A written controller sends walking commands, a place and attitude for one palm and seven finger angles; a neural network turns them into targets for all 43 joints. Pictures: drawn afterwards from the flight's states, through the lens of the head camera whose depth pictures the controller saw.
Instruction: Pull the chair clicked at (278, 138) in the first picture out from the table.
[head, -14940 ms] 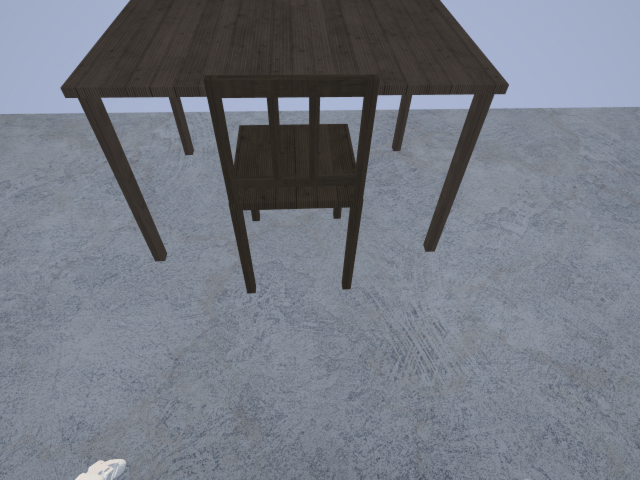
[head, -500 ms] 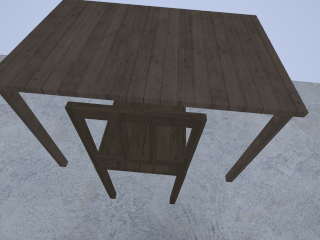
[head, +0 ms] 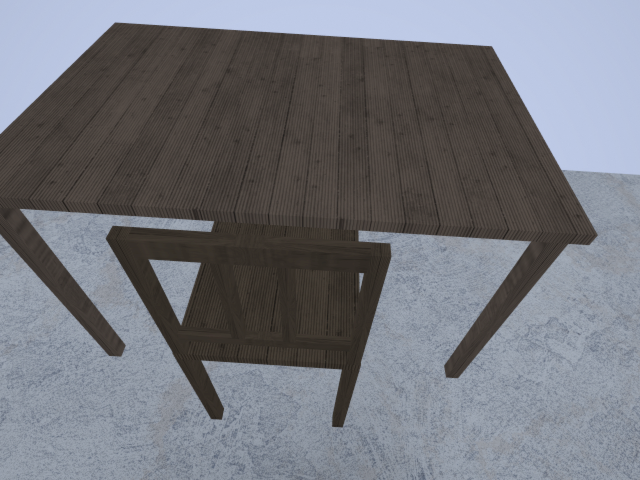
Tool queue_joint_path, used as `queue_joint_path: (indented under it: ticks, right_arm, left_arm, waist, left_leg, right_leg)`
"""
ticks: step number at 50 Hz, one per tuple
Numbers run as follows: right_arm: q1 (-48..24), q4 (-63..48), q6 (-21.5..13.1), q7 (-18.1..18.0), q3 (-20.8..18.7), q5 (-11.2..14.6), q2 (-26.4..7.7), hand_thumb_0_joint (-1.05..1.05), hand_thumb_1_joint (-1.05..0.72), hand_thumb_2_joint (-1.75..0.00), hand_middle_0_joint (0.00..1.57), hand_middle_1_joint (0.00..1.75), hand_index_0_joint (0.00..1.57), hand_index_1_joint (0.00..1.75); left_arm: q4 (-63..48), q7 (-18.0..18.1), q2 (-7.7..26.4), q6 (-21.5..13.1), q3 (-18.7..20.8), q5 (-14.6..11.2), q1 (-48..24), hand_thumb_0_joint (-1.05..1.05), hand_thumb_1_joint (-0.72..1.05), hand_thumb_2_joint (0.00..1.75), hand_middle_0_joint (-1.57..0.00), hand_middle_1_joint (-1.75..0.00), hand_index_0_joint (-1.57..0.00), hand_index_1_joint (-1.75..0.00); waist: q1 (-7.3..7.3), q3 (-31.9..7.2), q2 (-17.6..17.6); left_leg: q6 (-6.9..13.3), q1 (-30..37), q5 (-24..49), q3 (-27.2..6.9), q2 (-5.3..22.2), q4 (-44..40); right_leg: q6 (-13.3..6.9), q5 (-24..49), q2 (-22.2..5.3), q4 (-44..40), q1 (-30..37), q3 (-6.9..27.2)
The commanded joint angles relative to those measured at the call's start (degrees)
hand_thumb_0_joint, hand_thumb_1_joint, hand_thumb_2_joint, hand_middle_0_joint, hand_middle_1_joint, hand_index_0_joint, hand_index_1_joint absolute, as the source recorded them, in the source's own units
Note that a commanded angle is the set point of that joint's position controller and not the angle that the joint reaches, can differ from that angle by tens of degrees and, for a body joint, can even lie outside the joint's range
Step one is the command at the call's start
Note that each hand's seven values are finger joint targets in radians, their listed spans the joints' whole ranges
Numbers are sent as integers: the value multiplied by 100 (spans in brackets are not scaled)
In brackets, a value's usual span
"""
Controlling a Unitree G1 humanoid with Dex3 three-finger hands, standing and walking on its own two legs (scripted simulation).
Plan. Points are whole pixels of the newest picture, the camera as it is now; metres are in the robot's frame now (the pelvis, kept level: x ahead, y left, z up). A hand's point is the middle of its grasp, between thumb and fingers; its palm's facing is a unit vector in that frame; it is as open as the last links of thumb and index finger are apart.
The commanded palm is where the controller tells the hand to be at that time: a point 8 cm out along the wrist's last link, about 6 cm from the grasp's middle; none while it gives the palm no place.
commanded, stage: come to a stop and stand still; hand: left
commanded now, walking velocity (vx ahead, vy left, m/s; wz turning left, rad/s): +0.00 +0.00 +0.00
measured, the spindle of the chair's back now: (230, 301) +0.40 +0.18 -0.10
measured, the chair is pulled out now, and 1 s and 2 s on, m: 0.00 0.00 0.00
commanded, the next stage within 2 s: look again from close up in 0.20 s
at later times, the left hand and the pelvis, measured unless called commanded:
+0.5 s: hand out of the picture -0.02 +0.15 -0.18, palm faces +0.02 -0.98 -0.20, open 7.3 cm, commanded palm none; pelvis -0.01 -0.01 -0.01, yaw +0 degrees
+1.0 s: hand out of the picture +0.00 +0.15 -0.18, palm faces +0.00 -0.98 -0.21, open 7.3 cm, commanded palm none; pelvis -0.01 -0.03 +0.00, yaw -1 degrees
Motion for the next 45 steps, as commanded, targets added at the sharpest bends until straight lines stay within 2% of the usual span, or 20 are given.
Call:
queue_joint_path:
  ticks: [1,11,14,15,16,17,18,19,22,23,27,28,31,37,39,42,45]
  right_arm:
    - [521,-47,-82,-34,-48,-13,-441,0,-90,-90,20,30,20,30]
    - [556,-1,-98,-38,-49,-6,-421,0,-90,-90,20,30,20,30]
    - [545,8,-89,-41,-48,-1,-405,0,-90,-90,20,30,20,30]
    - [-41,-473,-68,19,-103,-27,-798,0,-90,-90,20,30,20,30]
    - [217,-647,8,37,-112,-93,-554,0,-90,-90,20,30,20,30]
    - [327,-608,3,28,-117,-101,-508,0,-90,-90,20,30,20,30]
    - [444,-611,-19,41,-96,-136,-554,0,-90,-90,20,30,20,30]
    - [431,-659,-21,33,-108,-121,-587,0,-90,-90,20,30,20,30]
    - [423,-740,-5,16,-122,-95,-640,0,-90,-90,20,30,20,30]
    - [388,-768,9,16,-113,-104,-663,0,-90,-90,20,30,20,30]
    - [385,-766,11,24,-109,-101,-730,0,-90,-90,20,30,20,30]
    - [364,-755,8,26,-103,-105,-719,0,-90,-90,20,30,20,30]
    - [325,-750,13,34,-95,-104,-762,0,-90,-90,20,30,20,30]
    - [253,-679,6,41,-90,-108,-795,0,-90,-90,20,30,20,30]
    - [223,-633,3,36,-87,-111,-804,0,-90,-90,20,30,20,30]
    - [239,-580,0,34,-84,-101,-791,0,-90,-90,20,30,20,30]
    - [214,-532,6,29,-86,-100,-769,0,-90,-90,20,30,20,30]
  left_arm:
    - [-78,-1,411,-56,41,15,645,0,90,90,-20,-30,-20,-30]
    - [-96,-5,416,-97,22,0,712,0,90,90,-20,-30,-20,-30]
    - [-104,-3,398,-94,12,3,736,0,90,90,-20,-30,-20,-30]
    - [147,175,655,-214,83,128,663,0,90,90,-20,-30,-20,-30]
    - [-113,130,800,-217,128,46,566,0,90,90,-20,-30,-20,-30]
    - [-167,72,698,-194,86,47,350,0,90,90,-20,-30,-20,-30]
    - [-208,28,678,-198,86,39,297,0,90,90,-20,-30,-20,-30]
    - [-193,21,600,-194,86,45,351,0,90,90,-20,-30,-20,-30]
    - [-196,10,515,-140,69,41,289,0,90,90,-20,-30,-20,-30]
    - [-212,-9,530,-116,64,39,218,0,90,90,-20,-30,-20,-30]
    - [-252,-1,541,-86,74,43,200,0,90,90,-20,-30,-20,-30]
    - [-266,-17,569,-73,80,40,178,0,90,90,-20,-30,-20,-30]
    - [-320,-11,640,-61,92,44,166,0,90,90,-20,-30,-20,-30]
    - [-362,-23,739,-64,102,32,135,0,90,90,-20,-30,-20,-30]
    - [-380,-27,762,-61,102,27,101,0,90,90,-20,-30,-20,-30]
    - [-364,-25,782,-75,104,28,107,0,90,90,-20,-30,-20,-30]
    - [-338,-28,780,-75,95,28,126,0,90,90,-20,-30,-20,-30]
  waist:
    - [-3,272,114]
    - [-21,76,108]
    - [-22,176,197]
    - [56,238,426]
    - [-132,-140,500]
    - [-182,61,766]
    - [-107,-232,759]
    - [-121,-331,575]
    - [-130,-82,232]
    - [-120,129,298]
    - [-107,341,-89]
    - [-82,412,71]
    - [-70,408,-48]
    - [-47,158,68]
    - [-38,180,142]
    - [-48,22,60]
    - [-40,109,133]
  left_leg:
    - [41,-34,1203,-663,754,-360]
    - [21,76,1402,-646,766,-256]
    - [11,24,1331,-626,763,-251]
    - [-219,-474,2266,-448,858,864]
    - [-199,-407,427,-521,625,603]
    - [-155,-554,347,-557,644,301]
    - [-95,-491,649,-625,673,352]
    - [-75,-452,763,-641,708,406]
    - [-34,-510,713,-690,734,296]
    - [-26,-584,571,-693,728,196]
    - [-29,-598,544,-672,705,86]
    - [-22,-627,494,-670,700,10]
    - [-40,-579,492,-622,684,-16]
    - [-63,-321,659,-525,682,-31]
    - [-72,-313,752,-520,693,-40]
    - [-88,-199,838,-499,697,-35]
    - [-99,-182,879,-481,707,-34]
  right_leg:
    - [-273,1030,-443,-382,-334,440]
    - [-314,1255,-419,-368,-260,470]
    - [-324,1197,-409,-407,-318,483]
    - [-258,2827,-606,-240,-388,536]
    - [-397,1792,-703,-135,-269,708]
    - [-445,1087,-562,21,-420,584]
    - [-474,824,-409,88,-295,503]
    - [-459,749,-381,89,-303,487]
    - [-420,610,-310,135,-449,480]
    - [-427,448,-282,95,-554,494]
    - [-393,474,-276,83,-619,531]
    - [-396,397,-267,59,-647,522]
    - [-378,438,-292,25,-624,551]
    - [-375,720,-342,-38,-520,610]
    - [-378,819,-335,-32,-500,599]
    - [-381,1036,-364,-55,-402,628]
    - [-381,1091,-366,-91,-446,623]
